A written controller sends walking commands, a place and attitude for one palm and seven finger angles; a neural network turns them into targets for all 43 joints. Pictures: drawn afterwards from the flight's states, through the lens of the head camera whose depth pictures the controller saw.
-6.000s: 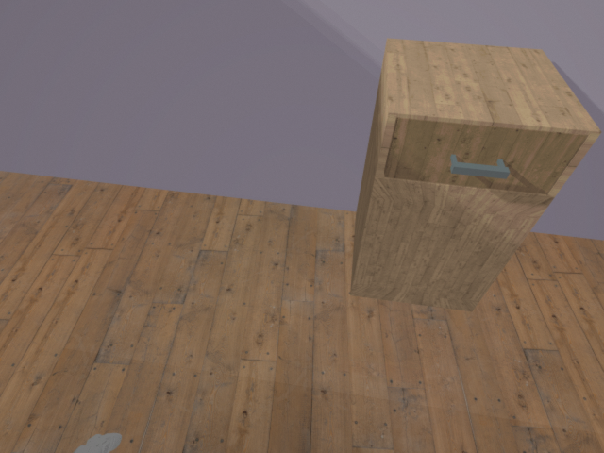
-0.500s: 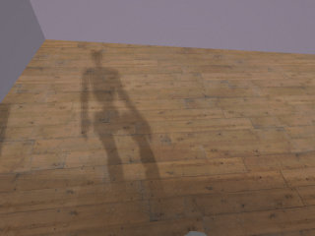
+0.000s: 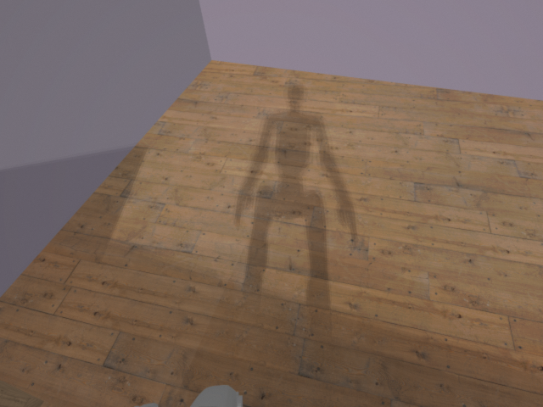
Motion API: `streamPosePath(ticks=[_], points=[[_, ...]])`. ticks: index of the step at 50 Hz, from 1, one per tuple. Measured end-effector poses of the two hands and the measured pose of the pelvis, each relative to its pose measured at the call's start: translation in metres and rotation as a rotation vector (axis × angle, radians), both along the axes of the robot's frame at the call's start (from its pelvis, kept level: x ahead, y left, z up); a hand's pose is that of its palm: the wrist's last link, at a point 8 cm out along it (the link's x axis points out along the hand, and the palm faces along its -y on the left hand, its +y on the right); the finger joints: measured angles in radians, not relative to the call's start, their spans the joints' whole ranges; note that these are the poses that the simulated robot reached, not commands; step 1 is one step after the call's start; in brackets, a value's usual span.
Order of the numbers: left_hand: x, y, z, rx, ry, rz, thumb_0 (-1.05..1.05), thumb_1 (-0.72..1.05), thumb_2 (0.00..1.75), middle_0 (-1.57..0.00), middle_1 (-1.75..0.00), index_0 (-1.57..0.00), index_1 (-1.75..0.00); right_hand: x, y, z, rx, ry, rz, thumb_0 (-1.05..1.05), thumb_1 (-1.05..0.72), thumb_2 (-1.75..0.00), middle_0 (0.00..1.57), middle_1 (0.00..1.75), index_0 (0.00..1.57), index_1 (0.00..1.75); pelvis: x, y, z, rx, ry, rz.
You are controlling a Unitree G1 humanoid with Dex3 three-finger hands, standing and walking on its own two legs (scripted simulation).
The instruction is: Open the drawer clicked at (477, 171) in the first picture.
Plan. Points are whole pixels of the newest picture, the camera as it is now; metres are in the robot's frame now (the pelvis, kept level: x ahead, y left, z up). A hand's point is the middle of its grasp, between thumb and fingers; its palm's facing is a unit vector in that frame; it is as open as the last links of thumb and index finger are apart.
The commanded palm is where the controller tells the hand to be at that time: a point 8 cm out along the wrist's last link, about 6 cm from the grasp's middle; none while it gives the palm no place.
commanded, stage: turn to face it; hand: left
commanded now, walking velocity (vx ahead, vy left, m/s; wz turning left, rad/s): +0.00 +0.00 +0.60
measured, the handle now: out of the picture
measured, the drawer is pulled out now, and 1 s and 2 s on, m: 0.00 0.00 0.00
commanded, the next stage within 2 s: take the last steps up to it in 1.84 s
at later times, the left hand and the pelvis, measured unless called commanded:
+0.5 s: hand out of the picture +0.01 +0.28 -0.17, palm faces +0.34 -0.90 -0.27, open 7.4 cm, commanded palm none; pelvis +0.00 +0.03 -0.01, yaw +18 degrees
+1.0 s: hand out of the picture -0.07 +0.22 -0.18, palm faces +0.60 -0.76 -0.24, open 7.4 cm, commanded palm none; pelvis -0.01 +0.02 -0.01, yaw +37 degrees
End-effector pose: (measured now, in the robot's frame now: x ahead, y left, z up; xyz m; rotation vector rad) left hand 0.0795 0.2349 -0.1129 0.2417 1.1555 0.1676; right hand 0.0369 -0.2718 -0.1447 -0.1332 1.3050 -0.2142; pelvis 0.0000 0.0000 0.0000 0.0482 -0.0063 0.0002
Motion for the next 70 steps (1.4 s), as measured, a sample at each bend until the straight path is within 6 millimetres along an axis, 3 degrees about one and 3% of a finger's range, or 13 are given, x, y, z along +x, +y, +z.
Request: streamPosePath(ticks=[5,11,15,24,30,33,39,44,48,53,56,62,70], points=[[-0.053,0.018,-0.011,-0.009,0.089,0.112,0.01,0.90,0.90,-0.20,-0.30,-0.20,-0.30,0.047,0.014,0.003,-0.017,-0.023,0.127,0.01,-0.91,-0.90,0.19,0.30,0.20,0.30,-0.003,0.009,-0.003,-0.003,0.011,0.070],[-0.116,0.059,-0.039,-0.027,0.188,0.258,0.01,0.90,0.90,-0.20,-0.30,-0.20,-0.30,0.116,0.058,0.011,-0.058,-0.153,0.295,0.01,-0.91,-0.90,0.19,0.30,0.20,0.30,-0.005,0.034,-0.019,-0.032,0.021,0.153],[-0.132,0.079,-0.042,-0.018,0.221,0.319,0.01,0.90,0.90,-0.20,-0.30,-0.20,-0.30,0.136,0.083,0.024,-0.067,-0.215,0.358,0.00,-0.91,-0.90,0.19,0.30,0.20,0.30,-0.007,0.041,-0.016,-0.047,0.007,0.190],[-0.096,0.084,-0.022,-0.011,0.044,0.361,0.01,0.91,0.90,-0.20,-0.30,-0.19,-0.30,0.138,0.099,0.025,-0.031,-0.178,0.427,0.00,-0.90,-0.89,0.20,0.30,0.21,0.30,-0.005,0.037,-0.006,-0.063,0.001,0.295],[-0.065,0.062,-0.011,0.014,-0.067,0.368,0.01,0.90,0.90,-0.20,-0.30,-0.20,-0.30,0.133,0.081,0.003,0.009,-0.125,0.435,0.00,-0.90,-0.89,0.20,0.30,0.21,0.30,0.002,0.017,-0.013,-0.048,0.002,0.368],[-0.062,0.048,-0.007,0.038,-0.110,0.375,0.01,0.90,0.90,-0.20,-0.30,-0.20,-0.30,0.135,0.069,-0.011,0.020,-0.097,0.445,0.00,-0.90,-0.89,0.20,0.30,0.21,0.30,0.004,0.006,-0.018,-0.040,-0.005,0.413],[-0.091,0.024,0.001,0.026,-0.078,0.460,0.01,0.90,0.90,-0.20,-0.30,-0.20,-0.30,0.139,0.061,-0.007,0.022,-0.035,0.506,0.01,-0.91,-0.90,0.20,0.30,0.20,0.30,0.006,0.000,-0.008,-0.020,-0.020,0.500],[-0.126,0.014,-0.006,-0.003,-0.029,0.545,0.01,0.90,0.90,-0.20,-0.30,-0.20,-0.30,0.145,0.071,0.000,0.006,0.000,0.578,0.01,-0.91,-0.90,0.19,0.30,0.20,0.30,0.004,0.002,-0.005,-0.016,-0.019,0.570],[-0.166,0.014,-0.020,-0.032,0.018,0.628,0.01,0.90,0.90,-0.20,-0.30,-0.20,-0.30,0.157,0.097,0.004,-0.015,-0.012,0.661,0.01,-0.91,-0.90,0.19,0.30,0.20,0.30,-0.004,0.011,-0.008,-0.026,-0.017,0.623],[-0.225,0.025,-0.050,-0.071,0.084,0.743,0.01,0.90,0.90,-0.20,-0.30,-0.20,-0.30,0.176,0.143,0.008,-0.041,-0.108,0.770,0.01,-0.91,-0.90,0.19,0.30,0.20,0.30,-0.018,0.030,-0.024,-0.047,-0.014,0.681],[-0.248,0.029,-0.051,-0.081,0.137,0.784,0.01,0.90,0.90,-0.20,-0.30,-0.20,-0.30,0.178,0.164,0.018,-0.044,-0.158,0.806,0.00,-0.91,-0.90,0.20,0.30,0.20,0.30,-0.025,0.035,-0.020,-0.060,-0.018,0.700],[-0.254,0.042,-0.034,-0.067,0.076,0.834,0.01,0.90,0.90,-0.20,-0.30,-0.19,-0.30,0.171,0.185,0.030,-0.042,-0.154,0.865,0.00,-0.90,-0.89,0.20,0.30,0.20,0.30,-0.031,0.042,-0.006,-0.077,-0.022,0.765],[-0.234,0.049,-0.018,-0.018,-0.038,0.878,0.01,0.90,0.90,-0.20,-0.30,-0.20,-0.30,0.167,0.188,0.023,-0.011,-0.113,0.912,0.00,-0.90,-0.89,0.20,0.30,0.21,0.30,-0.028,0.035,-0.003,-0.074,-0.026,0.857]])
